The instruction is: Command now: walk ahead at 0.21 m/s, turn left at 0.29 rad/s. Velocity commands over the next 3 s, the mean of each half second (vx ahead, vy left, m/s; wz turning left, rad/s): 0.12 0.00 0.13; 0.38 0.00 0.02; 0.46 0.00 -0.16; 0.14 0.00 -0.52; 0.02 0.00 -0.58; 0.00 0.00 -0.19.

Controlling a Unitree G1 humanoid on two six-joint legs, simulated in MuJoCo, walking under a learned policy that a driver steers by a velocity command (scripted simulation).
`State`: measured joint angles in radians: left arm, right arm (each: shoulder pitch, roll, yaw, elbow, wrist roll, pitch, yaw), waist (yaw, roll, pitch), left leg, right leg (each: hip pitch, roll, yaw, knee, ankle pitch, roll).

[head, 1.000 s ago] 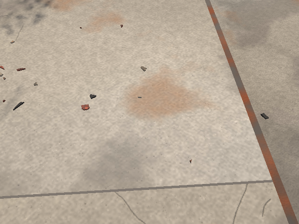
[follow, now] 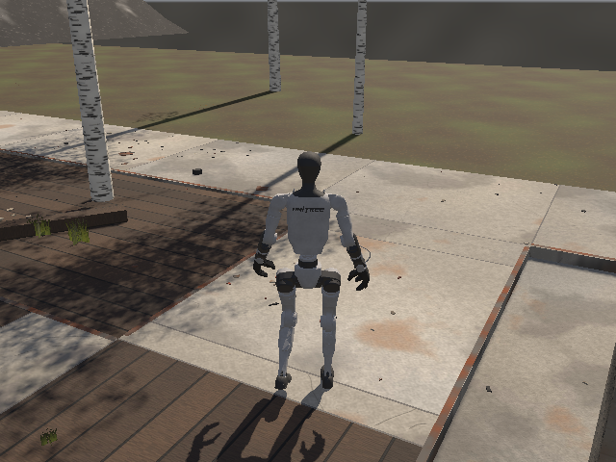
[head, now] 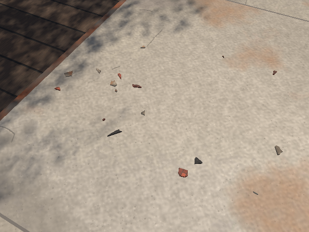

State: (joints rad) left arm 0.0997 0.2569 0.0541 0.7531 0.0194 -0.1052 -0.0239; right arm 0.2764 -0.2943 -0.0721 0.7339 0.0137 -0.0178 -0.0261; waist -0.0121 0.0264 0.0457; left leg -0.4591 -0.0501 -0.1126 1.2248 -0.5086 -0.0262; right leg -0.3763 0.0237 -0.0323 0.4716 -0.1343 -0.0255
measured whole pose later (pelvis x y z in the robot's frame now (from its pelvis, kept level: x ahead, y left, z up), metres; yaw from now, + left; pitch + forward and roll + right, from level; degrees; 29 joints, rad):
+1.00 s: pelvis +0.28 +0.05 -0.02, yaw +1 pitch +2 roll +0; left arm 0.48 0.28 0.05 0.95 -0.02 -0.05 0.00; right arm 0.00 -0.25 -0.04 0.61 0.02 -0.08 0.04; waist 0.09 0.00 0.03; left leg -0.50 0.00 0.05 0.53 -0.07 0.09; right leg 0.12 -0.05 -0.01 0.35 -0.48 0.02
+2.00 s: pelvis +0.68 +0.02 +0.00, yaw -22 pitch +4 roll +1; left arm 0.19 0.31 0.08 0.63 -0.01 0.04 0.03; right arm 0.13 -0.29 -0.05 0.74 0.00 -0.02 -0.03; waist 0.02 0.00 0.01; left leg -0.48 -0.02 -0.13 0.70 -0.28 -0.07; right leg -0.39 0.14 0.19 0.52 -0.18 -0.05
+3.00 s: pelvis +0.69 +0.01 +0.00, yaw -44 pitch -1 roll +0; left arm 0.17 0.23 0.03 0.72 0.02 0.02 0.00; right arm 0.19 -0.25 -0.04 0.80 -0.01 -0.01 -0.01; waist 0.00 -0.02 0.02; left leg -0.22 0.03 -0.01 0.52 -0.29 -0.03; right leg -0.24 0.05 0.04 0.51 -0.26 -0.03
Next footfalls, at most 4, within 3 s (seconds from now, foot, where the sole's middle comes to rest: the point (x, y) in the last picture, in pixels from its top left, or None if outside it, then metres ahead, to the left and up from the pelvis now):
0.24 left None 0.14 0.14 -0.77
1.00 left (123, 231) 0.45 0.17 -0.77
1.56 right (180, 167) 0.73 -0.09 -0.77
2.06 left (137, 152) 0.82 0.12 -0.77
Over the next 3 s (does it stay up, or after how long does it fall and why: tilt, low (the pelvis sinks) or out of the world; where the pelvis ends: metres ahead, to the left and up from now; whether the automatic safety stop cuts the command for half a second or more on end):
stays up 0.69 0.01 0.00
